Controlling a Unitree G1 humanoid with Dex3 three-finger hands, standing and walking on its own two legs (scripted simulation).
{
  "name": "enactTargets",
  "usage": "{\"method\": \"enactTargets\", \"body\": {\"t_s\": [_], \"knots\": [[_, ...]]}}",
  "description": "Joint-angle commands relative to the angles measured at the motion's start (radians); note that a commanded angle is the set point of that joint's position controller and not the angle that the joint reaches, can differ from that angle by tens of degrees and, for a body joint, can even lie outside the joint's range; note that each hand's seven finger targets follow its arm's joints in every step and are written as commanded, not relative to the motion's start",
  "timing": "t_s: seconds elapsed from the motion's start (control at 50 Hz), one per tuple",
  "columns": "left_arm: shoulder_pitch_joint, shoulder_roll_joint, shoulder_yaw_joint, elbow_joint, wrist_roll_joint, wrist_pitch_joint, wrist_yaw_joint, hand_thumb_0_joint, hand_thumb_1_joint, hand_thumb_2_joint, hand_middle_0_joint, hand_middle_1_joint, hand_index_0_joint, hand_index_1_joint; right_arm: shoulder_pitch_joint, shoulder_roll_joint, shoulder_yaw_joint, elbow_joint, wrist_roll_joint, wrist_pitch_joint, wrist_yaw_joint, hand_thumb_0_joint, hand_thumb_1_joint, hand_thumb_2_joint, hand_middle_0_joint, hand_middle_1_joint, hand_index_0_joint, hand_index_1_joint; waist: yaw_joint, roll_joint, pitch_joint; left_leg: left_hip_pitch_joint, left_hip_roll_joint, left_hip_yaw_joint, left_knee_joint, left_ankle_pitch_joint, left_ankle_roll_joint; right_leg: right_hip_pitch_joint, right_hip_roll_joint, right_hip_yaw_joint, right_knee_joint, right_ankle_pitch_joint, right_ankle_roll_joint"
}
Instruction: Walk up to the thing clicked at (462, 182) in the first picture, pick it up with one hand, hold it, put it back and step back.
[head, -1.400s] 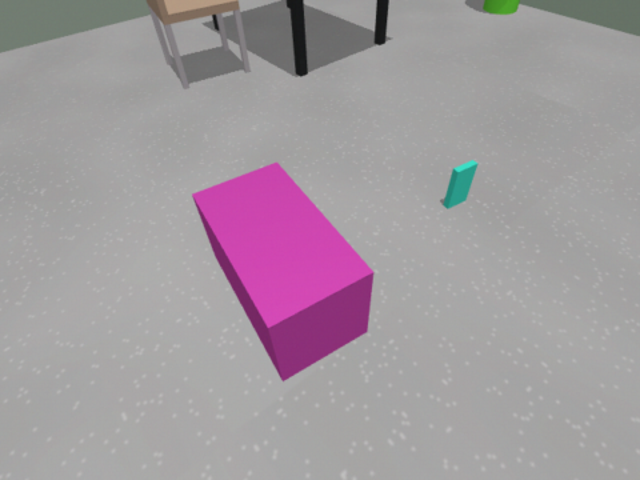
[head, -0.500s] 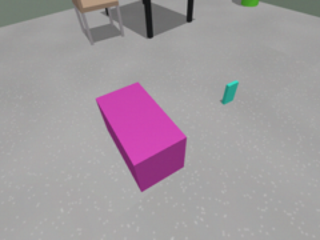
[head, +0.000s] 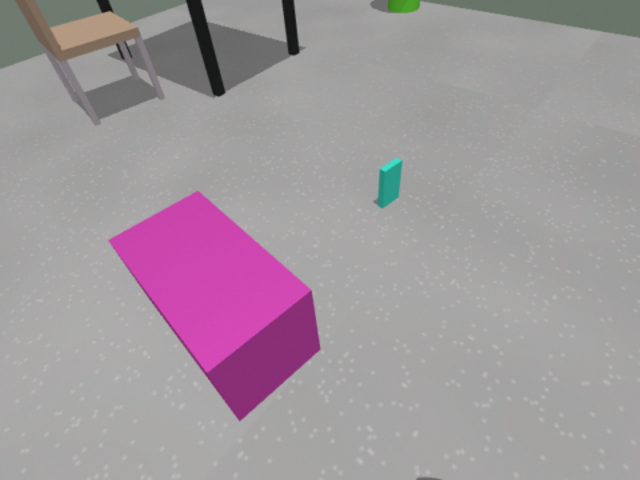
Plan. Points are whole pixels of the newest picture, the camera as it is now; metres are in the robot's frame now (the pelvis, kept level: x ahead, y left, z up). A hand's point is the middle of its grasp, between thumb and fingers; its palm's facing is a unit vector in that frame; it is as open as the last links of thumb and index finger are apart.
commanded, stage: walk up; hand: left
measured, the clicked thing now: (389, 183) +1.41 -0.24 -0.66
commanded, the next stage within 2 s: none
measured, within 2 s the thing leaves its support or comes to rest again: neither
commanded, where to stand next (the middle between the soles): +1.03 -0.32 m, yaw -20 degrees
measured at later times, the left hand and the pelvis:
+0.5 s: hand (222, 379) +0.32 +0.21 -0.16, palm faces -0.28 -0.90 -0.33, open 7.4 cm; pelvis +0.21 -0.04 -0.01, yaw -12 degrees
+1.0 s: hand (302, 238) +0.60 +0.07 -0.11, palm faces -0.33 -0.86 -0.39, open 7.4 cm; pelvis +0.42 -0.15 +0.00, yaw -19 degrees
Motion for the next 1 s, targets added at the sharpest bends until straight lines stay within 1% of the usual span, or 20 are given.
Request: {"method": "enactTargets", "body": {"t_s": [0.0, 0.02, 0.04, 0.06, 0.14, 0.28, 0.34, 0.36, 0.38, 0.4, 0.44, 0.5, 0.56, 0.68, 0.72, 0.74, 0.76, 0.78, 0.9, 0.98], "knots": [[0.140, 0.189, 0.071, -0.042, -0.002, -0.054, 0.023, 0.000, 0.900, 0.900, -0.200, -0.300, -0.200, -0.300, -0.144, -0.202, -0.035, -0.125, 0.004, -0.019, -0.015, 0.000, -0.900, -0.900, 0.200, 0.300, 0.200, 0.300, 0.137, -0.090, -0.047, -0.400, 0.063, 0.014, 0.260, -0.064, 0.154, 0.428, 0.124, -0.114, -0.085, -0.015, -0.035], [0.293, 0.273, 0.102, -0.021, -0.001, -0.065, 0.047, 0.000, 0.900, 0.900, -0.200, -0.300, -0.200, -0.300, -0.132, -0.120, -0.002, -0.151, 0.009, -0.017, -0.012, 0.000, -0.900, -0.900, 0.200, 0.300, 0.200, 0.300, 0.214, -0.367, -0.066, -0.570, -0.059, 0.053, 0.642, -0.117, 0.114, 0.525, 0.036, 0.134, -0.283, -0.293, -0.096], [0.263, 0.372, 0.109, -0.063, -0.013, -0.074, 0.059, 0.000, 0.900, 0.900, -0.200, -0.300, -0.200, -0.300, -0.116, -0.094, 0.020, -0.208, 0.042, -0.023, -0.004, 0.000, -0.900, -0.900, 0.200, 0.300, 0.200, 0.300, 0.159, -0.473, -0.039, -0.768, -0.160, -0.076, 0.785, -0.260, 0.064, 0.487, -0.212, 0.729, -0.571, -0.482, -0.217], [0.174, 0.370, 0.101, -0.095, -0.030, -0.073, 0.062, 0.000, 0.900, 0.900, -0.200, -0.300, -0.200, -0.300, -0.156, -0.183, -0.003, -0.194, 0.033, -0.023, -0.007, 0.000, -0.900, -0.900, 0.200, 0.300, 0.200, 0.300, 0.126, -0.224, 0.025, -0.696, -0.051, -0.206, 0.796, -0.188, 0.056, 0.332, -0.287, 0.820, -0.602, -0.628, -0.284], [0.002, 0.259, 0.060, -0.142, -0.037, -0.082, 0.085, 0.000, 0.900, 0.900, -0.200, -0.300, -0.200, -0.300, 0.022, -0.196, -0.011, -0.111, 0.053, -0.020, 0.008, 0.000, -0.900, -0.900, 0.200, 0.300, 0.200, 0.300, 0.005, -0.188, 0.033, -0.509, 0.019, -0.210, 0.598, -0.024, 0.072, 0.169, -0.112, 0.399, -0.488, -0.338, -0.195], [0.012, 0.240, 0.048, -0.196, -0.027, -0.104, 0.077, 0.000, 0.900, 0.900, -0.200, -0.300, -0.200, -0.300, 0.007, -0.171, -0.026, -0.165, 0.028, -0.033, 0.028, 0.000, -0.900, -0.900, 0.200, 0.300, 0.200, 0.300, 0.011, -0.119, 0.016, -0.369, -0.030, -0.137, 0.268, 0.107, 0.054, 0.097, -0.077, 0.287, -0.450, -0.219, -0.193], [-0.071, 0.195, 0.026, -0.224, -0.022, -0.102, 0.078, 0.000, 0.900, 0.900, -0.200, -0.300, -0.200, -0.300, 0.187, -0.180, -0.048, -0.125, 0.021, -0.055, 0.012, 0.000, -0.900, -0.900, 0.200, 0.300, 0.200, 0.300, -0.108, -0.030, -0.018, -0.011, -0.073, -0.105, 0.153, 0.166, 0.056, -0.140, -0.010, 0.194, -0.216, -0.227, -0.151], [-0.026, 0.131, 0.006, -0.225, -0.020, -0.098, 0.078, 0.000, 0.900, 0.900, -0.200, -0.300, -0.200, -0.300, 0.279, -0.231, -0.067, -0.100, 0.013, -0.064, -0.001, 0.000, -0.900, -0.900, 0.200, 0.300, 0.200, 0.300, -0.152, 0.175, -0.059, 0.162, -0.026, -0.219, 0.044, -0.034, 0.083, -0.283, 0.087, 0.121, 0.068, -0.196, -0.118], [0.006, 0.056, -0.018, -0.226, -0.022, -0.101, 0.084, 0.000, 0.900, 0.900, -0.200, -0.300, -0.200, -0.300, 0.336, -0.302, -0.079, -0.110, 0.001, -0.076, -0.012, 0.000, -0.900, -0.900, 0.200, 0.300, 0.200, 0.300, -0.156, 0.343, -0.053, 0.165, 0.218, -0.669, -0.167, -0.377, 0.130, -0.419, 0.238, 0.099, 0.408, -0.231, -0.063], [0.052, 0.140, -0.007, -0.213, -0.022, -0.098, 0.097, 0.000, 0.900, 0.900, -0.200, -0.300, -0.200, -0.300, 0.207, -0.325, -0.074, -0.159, 0.028, -0.077, -0.012, 0.000, -0.900, -0.900, 0.200, 0.300, 0.200, 0.300, -0.089, 0.194, -0.031, 0.036, 0.348, -0.922, -0.330, -0.539, 0.221, -0.394, 0.191, 0.159, 0.508, -0.207, -0.059], [0.095, 0.210, 0.005, -0.164, -0.029, -0.105, 0.094, 0.000, 0.900, 0.900, -0.200, -0.300, -0.200, -0.300, 0.052, -0.281, -0.054, -0.195, 0.051, -0.080, -0.008, 0.000, -0.900, -0.900, 0.200, 0.300, 0.200, 0.300, -0.003, 0.089, 0.028, -0.080, 0.305, -0.729, -0.286, -0.381, 0.247, -0.322, 0.082, 0.179, 0.493, -0.077, -0.044], [0.042, 0.192, 0.014, -0.141, -0.037, -0.105, 0.077, 0.000, 0.900, 0.900, -0.200, -0.300, -0.200, -0.300, 0.115, -0.219, -0.028, -0.170, 0.043, -0.084, -0.009, 0.000, -0.900, -0.900, 0.200, 0.300, 0.200, 0.300, -0.035, 0.130, 0.025, -0.082, 0.183, -0.386, -0.227, 0.011, 0.227, -0.238, 0.048, 0.139, 0.334, -0.019, -0.005], [-0.054, 0.151, 0.000, -0.184, -0.040, -0.100, 0.058, 0.000, 0.900, 0.900, -0.200, -0.300, -0.200, -0.300, 0.134, -0.238, -0.030, -0.170, 0.035, -0.080, -0.009, 0.000, -0.900, -0.900, 0.200, 0.300, 0.200, 0.300, -0.047, 0.141, 0.012, -0.036, 0.195, -0.247, -0.181, 0.326, 0.267, -0.200, 0.040, 0.077, 0.161, -0.047, 0.006], [-0.085, 0.134, 0.006, -0.175, -0.036, -0.090, 0.044, 0.000, 0.900, 0.900, -0.200, -0.300, -0.200, -0.300, 0.094, -0.253, -0.030, -0.185, 0.042, -0.054, -0.006, 0.000, -0.900, -0.900, 0.200, 0.300, 0.200, 0.300, -0.023, 0.120, -0.026, -0.159, 0.133, -0.095, -0.071, 0.267, 0.199, 0.109, 0.101, -0.064, -0.084, 0.132, -0.034], [0.055, 0.169, 0.029, -0.126, -0.035, -0.094, 0.059, 0.000, 0.900, 0.900, -0.200, -0.300, -0.200, -0.300, 0.082, -0.218, -0.016, -0.196, 0.048, -0.044, -0.007, 0.000, -0.900, -0.900, 0.200, 0.300, 0.200, 0.300, 0.066, 0.009, -0.095, -0.270, 0.098, -0.043, 0.174, 0.348, 0.155, 0.388, 0.138, -0.071, -0.135, 0.155, -0.055], [0.184, 0.227, 0.057, -0.100, -0.032, -0.102, 0.074, 0.000, 0.900, 0.900, -0.200, -0.300, -0.200, -0.300, 0.120, -0.164, 0.006, -0.200, 0.046, -0.041, -0.006, 0.000, -0.900, -0.900, 0.200, 0.300, 0.200, 0.300, 0.132, -0.164, -0.172, -0.370, 0.030, -0.021, 0.460, 0.256, 0.131, 0.555, 0.098, 0.022, -0.201, 0.023, -0.075], [0.211, 0.317, 0.076, -0.124, -0.032, -0.112, 0.093, 0.000, 0.900, 0.900, -0.200, -0.300, -0.200, -0.300, 0.167, -0.080, 0.038, -0.226, 0.055, -0.038, -0.004, 0.000, -0.900, -0.900, 0.200, 0.300, 0.200, 0.300, 0.119, -0.396, -0.186, -0.617, -0.094, -0.036, 0.702, -0.141, 0.081, 0.655, -0.163, 0.507, -0.333, -0.148, -0.164], [0.183, 0.344, 0.072, -0.144, -0.049, -0.111, 0.094, 0.000, 0.900, 0.900, -0.200, -0.300, -0.200, -0.300, 0.125, -0.187, 0.013, -0.213, 0.056, -0.028, -0.014, 0.000, -0.900, -0.900, 0.200, 0.300, 0.200, 0.300, 0.128, -0.274, -0.164, -0.689, -0.076, -0.154, 0.789, -0.169, 0.077, 0.591, -0.270, 0.730, -0.419, -0.218, -0.277], [0.043, 0.214, 0.026, -0.181, -0.060, -0.129, 0.109, 0.000, 0.900, 0.900, -0.200, -0.300, -0.200, -0.300, 0.166, -0.178, 0.006, -0.130, 0.043, -0.014, 0.004, 0.000, -0.900, -0.900, 0.200, 0.300, 0.200, 0.300, 0.009, -0.143, 0.011, -0.534, 0.010, -0.205, 0.622, 0.047, 0.061, 0.229, -0.086, 0.274, -0.380, 0.191, -0.225], [0.046, 0.236, 0.033, -0.206, -0.041, -0.146, 0.109, 0.000, 0.900, 0.900, -0.200, -0.300, -0.200, -0.300, 0.076, -0.155, -0.001, -0.170, 0.033, -0.011, 0.027, 0.000, -0.900, -0.900, 0.200, 0.300, 0.200, 0.300, 0.029, -0.151, 0.027, -0.529, 0.020, -0.168, 0.415, 0.102, 0.037, 0.179, -0.105, 0.247, -0.425, 0.021, -0.247]]}}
